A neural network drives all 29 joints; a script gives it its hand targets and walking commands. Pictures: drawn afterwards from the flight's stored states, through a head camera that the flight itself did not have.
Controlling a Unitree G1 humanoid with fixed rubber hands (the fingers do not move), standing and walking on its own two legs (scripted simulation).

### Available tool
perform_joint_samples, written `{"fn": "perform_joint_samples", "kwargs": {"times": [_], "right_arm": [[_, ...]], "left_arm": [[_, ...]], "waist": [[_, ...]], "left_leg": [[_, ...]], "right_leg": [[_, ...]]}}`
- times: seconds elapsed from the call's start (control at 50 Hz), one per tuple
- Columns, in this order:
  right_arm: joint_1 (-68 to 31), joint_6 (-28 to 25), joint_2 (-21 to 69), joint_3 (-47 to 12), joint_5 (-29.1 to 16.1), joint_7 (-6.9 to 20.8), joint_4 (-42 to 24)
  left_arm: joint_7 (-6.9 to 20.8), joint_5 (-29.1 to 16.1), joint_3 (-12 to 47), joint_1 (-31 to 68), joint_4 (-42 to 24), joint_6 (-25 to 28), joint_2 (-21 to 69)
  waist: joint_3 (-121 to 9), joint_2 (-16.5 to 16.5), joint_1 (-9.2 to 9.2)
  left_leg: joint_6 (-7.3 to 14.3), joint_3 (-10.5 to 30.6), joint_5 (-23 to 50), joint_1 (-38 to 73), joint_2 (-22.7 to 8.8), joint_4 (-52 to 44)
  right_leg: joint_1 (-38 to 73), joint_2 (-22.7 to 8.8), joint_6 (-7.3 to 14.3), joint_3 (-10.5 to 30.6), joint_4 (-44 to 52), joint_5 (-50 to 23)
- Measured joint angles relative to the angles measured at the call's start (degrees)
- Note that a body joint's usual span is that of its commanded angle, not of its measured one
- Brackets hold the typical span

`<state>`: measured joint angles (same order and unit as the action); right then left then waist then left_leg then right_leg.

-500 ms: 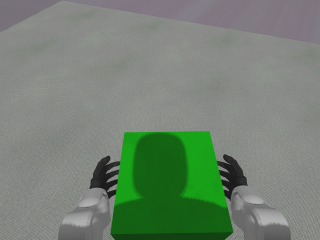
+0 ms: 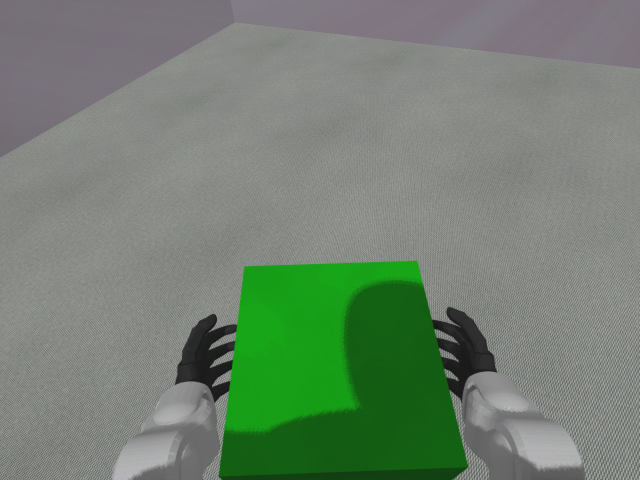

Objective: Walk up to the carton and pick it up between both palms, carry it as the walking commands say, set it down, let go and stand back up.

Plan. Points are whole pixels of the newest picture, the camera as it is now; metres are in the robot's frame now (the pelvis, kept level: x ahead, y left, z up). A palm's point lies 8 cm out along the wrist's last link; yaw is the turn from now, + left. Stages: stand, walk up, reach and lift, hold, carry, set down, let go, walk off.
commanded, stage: carry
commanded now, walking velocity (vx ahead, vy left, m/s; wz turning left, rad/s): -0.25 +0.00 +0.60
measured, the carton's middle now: (334, 394) +0.25 +0.01 +0.00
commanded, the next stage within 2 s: none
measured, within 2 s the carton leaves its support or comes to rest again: neither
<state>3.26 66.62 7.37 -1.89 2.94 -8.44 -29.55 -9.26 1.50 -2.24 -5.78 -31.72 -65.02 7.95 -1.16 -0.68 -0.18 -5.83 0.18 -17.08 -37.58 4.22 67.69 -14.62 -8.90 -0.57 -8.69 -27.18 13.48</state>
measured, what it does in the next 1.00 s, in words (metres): walks backwards, turning left: left foot, then right foot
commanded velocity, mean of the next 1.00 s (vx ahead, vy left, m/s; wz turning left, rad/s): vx -0.14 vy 0.00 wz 0.35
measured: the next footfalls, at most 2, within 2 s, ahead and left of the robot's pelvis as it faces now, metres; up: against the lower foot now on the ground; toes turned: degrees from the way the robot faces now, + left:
left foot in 0.18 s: -0.09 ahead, +0.19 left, +0.00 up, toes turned +16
right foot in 0.50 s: -0.09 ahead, -0.04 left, +0.00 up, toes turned +11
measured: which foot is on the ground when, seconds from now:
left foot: up 0.00-0.16, down 0.18-0.50, up 0.52-0.80, down 0.82-1.00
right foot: down 0.00-0.18, up 0.20-0.48, down 0.50-0.84, up 0.86-1.00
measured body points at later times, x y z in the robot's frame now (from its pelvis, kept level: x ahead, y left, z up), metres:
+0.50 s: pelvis -0.17 +0.04 -0.03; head -0.15 +0.02 +0.42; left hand +0.01 +0.27 +0.07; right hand +0.12 -0.01 +0.05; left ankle -0.13 +0.18 -0.75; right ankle -0.12 -0.05 -0.75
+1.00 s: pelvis -0.35 +0.04 -0.01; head -0.36 +0.06 +0.44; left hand -0.22 +0.30 +0.05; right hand -0.07 +0.04 +0.06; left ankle -0.40 +0.12 -0.75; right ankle -0.27 -0.08 -0.67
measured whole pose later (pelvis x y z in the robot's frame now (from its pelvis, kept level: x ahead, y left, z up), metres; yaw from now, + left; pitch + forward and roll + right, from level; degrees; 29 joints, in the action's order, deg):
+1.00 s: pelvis -0.35 +0.04 -0.01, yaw +29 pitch +4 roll -1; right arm 4.4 66.5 7.7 0.5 2.8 -7.8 -27.3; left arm -8.9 2.9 -0.8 -2.8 -28.0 -67.6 7.6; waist -5.1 -1.1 1.8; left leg 2.2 -0.9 -14.0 -17.1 0.8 26.9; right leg -36.4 -6.2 -3.2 -3.8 -62.7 17.0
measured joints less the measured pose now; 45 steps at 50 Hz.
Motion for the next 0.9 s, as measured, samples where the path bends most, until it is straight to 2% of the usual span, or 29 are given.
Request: {"fn": "perform_joint_samples", "kwargs": {"times": [0.02,0.06,0.14,0.18,0.2,0.22,0.24,0.28,0.36,0.4,0.46,0.5,0.52,0.56,0.62,0.66,0.68,0.72,0.76,0.8,0.82,0.84,0.86,0.9], "right_arm": [[-0.3,0.0,0.0,0.2,-0.3,-0.1,-0.3],[-1.0,-0.4,0.1,0.8,-0.9,-0.3,-1.8],[-2.8,0.2,0.0,2.5,-0.8,-0.5,-3.6],[-3.8,1.2,0.0,3.1,-0.7,-0.5,-2.7],[-4.0,1.3,0.0,2.9,-0.6,-0.4,-1.6],[-3.7,0.7,0.0,2.2,-0.5,-0.4,0.3],[-3.3,0.4,0.1,1.5,-0.4,-0.4,2.1],[-1.9,0.3,0.1,0.6,-0.7,-0.1,3.7],[-0.5,-1.1,0.2,1.3,-1.0,0.7,0.9],[-0.6,-2.4,0.2,1.3,-0.7,1.0,-0.9],[-0.5,-3.6,0.2,1.0,0.0,1.1,-2.7],[-0.1,-3.1,0.2,1.1,0.3,1.1,-3.5],[-0.1,-2.7,0.1,1.5,0.4,1.0,-3.4],[0.5,-1.7,0.2,2.0,0.6,1.0,-2.3],[1.4,0.1,0.2,1.5,0.2,0.3,-1.7],[0.4,0.6,0.1,1.2,-0.3,0.1,-1.3],[-0.4,0.8,0.1,1.1,-0.5,0.0,-1.2],[-1.6,1.1,0.0,1.3,-0.6,0.0,-0.7],[-2.3,1.3,0.0,1.9,-0.9,0.0,0.4],[-2.6,1.5,0.0,2.7,-0.9,0.3,1.4],[-2.8,1.6,0.0,3.2,-0.9,0.5,1.6],[-2.5,0.8,0.1,2.7,-0.6,0.6,2.9],[-1.7,0.3,0.1,1.9,-0.4,0.4,4.4],[0.3,0.6,0.1,1.1,-0.1,0.2,6.0]], "left_arm": [[-0.1,0.0,0.0,0.3,-0.6,-0.3,0.0],[-0.1,0.1,0.3,1.5,-1.7,-0.2,-0.1],[0.7,0.6,1.3,5.1,-0.8,-0.2,-0.5],[1.1,1.3,1.4,5.4,0.5,-0.5,-0.5],[1.2,1.5,1.1,5.4,0.9,-0.7,-0.6],[1.3,1.5,0.2,5.3,1.6,-1.2,-0.6],[1.3,1.6,-0.5,4.7,2.2,-1.8,-0.6],[1.2,1.5,-1.0,2.8,2.2,-2.5,-0.4],[0.3,0.8,0.3,1.9,0.1,-1.1,-0.2],[0.2,0.3,0.6,2.4,-1.1,0.3,-0.3],[0.2,-0.6,0.5,3.3,-1.8,1.5,-0.4],[0.3,-0.8,0.8,3.4,-1.4,1.6,-0.4],[0.3,-0.7,1.1,3.4,-0.5,1.8,-0.4],[0.5,-0.4,1.5,3.1,1.5,1.6,-0.4],[0.8,-0.2,1.3,1.7,2.0,0.1,-0.2],[0.8,0.2,0.7,1.5,0.7,-0.7,-0.2],[0.9,0.4,0.5,1.5,0.2,-0.8,-0.1],[1.0,0.8,0.3,1.8,0.1,-0.8,-0.2],[1.1,1.5,0.5,2.7,1.0,-1.3,-0.3],[1.1,2.3,1.1,3.5,2.2,-2.1,-0.4],[1.1,2.6,1.4,4.0,2.6,-2.2,-0.5],[1.2,2.6,0.8,4.4,3.4,-2.5,-0.6],[1.2,2.4,0.1,4.1,4.1,-3.0,-0.5],[1.0,2.3,-0.2,2.1,5.1,-3.7,-0.3]], "waist": [[-0.1,-0.1,-0.36],[-0.7,-0.2,-1.51],[-2.1,-1.2,-3.53],[-2.7,-0.8,-4.07],[-3.0,-1.1,-4.05],[-2.7,-2.8,-3.63],[-2.1,-3.6,-2.70],[-0.8,-3.1,-0.74],[1.1,-0.2,2.05],[1.0,1.4,2.67],[-0.1,2.9,2.59],[-1.6,3.2,2.28],[-2.0,4.0,2.33],[-1.7,3.4,1.01],[-1.3,1.3,-1.13],[-1.2,-0.5,-1.81],[-1.6,-1.2,-2.10],[-2.9,-2.3,-2.60],[-4.5,-3.0,-2.67],[-5.8,-2.1,-2.85],[-6.4,-0.4,-3.02],[-6.2,-0.9,-2.73],[-5.7,-1.7,-1.58],[-5.4,-1.8,0.49]], "left_leg": [[0.2,1.2,-0.6,1.4,-0.7,3.2],[0.6,2.1,-2.3,5.6,-2.9,1.8],[1.5,-2.0,-6.5,15.5,-6.1,-15.8],[1.9,-4.0,-0.5,21.0,-6.3,-29.4],[2.5,-4.0,-3.5,22.0,-5.8,-33.0],[3.4,-3.9,-5.0,20.9,-4.6,-32.4],[4.0,-3.3,-4.9,19.7,-4.1,-31.0],[4.7,-1.8,-3.7,17.8,-4.6,-29.7],[5.3,0.9,0.5,14.4,-4.3,-30.9],[5.8,1.5,2.6,12.6,-3.7,-31.5],[6.1,1.9,5.4,10.5,-2.6,-32.4],[6.0,1.9,6.7,9.1,-1.6,-32.0],[5.8,1.9,5.1,8.2,-1.8,-30.4],[4.8,0.6,-5.0,5.3,-1.1,-18.9],[3.4,-0.5,-6.7,3.1,-1.1,-1.5],[2.7,-0.4,-6.0,4.3,-1.8,3.3],[2.6,-0.5,-5.9,5.8,-2.3,2.8],[2.5,-1.4,-7.3,9.8,-3.3,-2.2],[2.8,-3.0,-10.0,15.1,-3.8,-11.1],[3.7,-3.6,-9.2,21.4,-4.1,-25.2],[4.2,-2.5,-8.9,23.6,-4.5,-32.1],[5.2,-2.1,-7.0,22.8,-3.6,-32.7],[6.2,-2.6,-5.8,22.5,-3.0,-32.3],[7.4,-3.1,-3.5,23.0,-3.1,-34.5]], "right_leg": [[-0.8,-0.7,-0.3,-0.3,-1.1,0.0],[-2.8,-2.1,-0.8,-1.1,-3.8,1.0],[-7.1,-6.3,-2.4,-4.1,-9.6,2.4],[-9.3,-8.0,-3.1,-5.7,-12.7,3.0],[-11.0,-8.8,-3.7,-5.7,-14.9,3.6],[-12.6,-9.0,-4.1,-3.4,-17.5,6.7],[-13.9,-7.5,-4.5,-1.4,-20.8,11.8],[-15.9,-3.5,-5.0,0.2,-27.8,16.2],[-18.4,2.2,-4.0,1.5,-35.6,15.1],[-18.0,3.8,-3.5,1.9,-33.3,13.7],[-14.2,5.5,-2.8,2.5,-23.2,10.6],[-8.9,5.6,-1.7,2.0,-12.5,4.6],[-8.5,5.8,0.3,1.6,-10.9,4.4],[-8.7,4.4,2.1,1.3,-11.4,3.6],[-7.4,1.4,1.6,0.3,-8.3,0.2],[-7.8,-0.2,1.1,0.1,-6.6,-2.3],[-8.4,-0.9,1.0,-0.1,-6.0,-3.5],[-9.9,-2.2,0.7,-0.8,-5.2,-5.3],[-11.5,-3.3,0.3,-1.7,-4.9,-6.6],[-13.4,-3.9,-0.4,-2.7,-6.0,-3.1],[-15.2,-3.6,-1.1,-3.5,-7.9,-1.0],[-17.0,-4.1,-1.9,-2.4,-10.9,2.6],[-18.5,-3.7,-2.5,-0.5,-14.5,5.9],[-20.7,-1.4,-3.1,2.1,-23.2,7.8]]}}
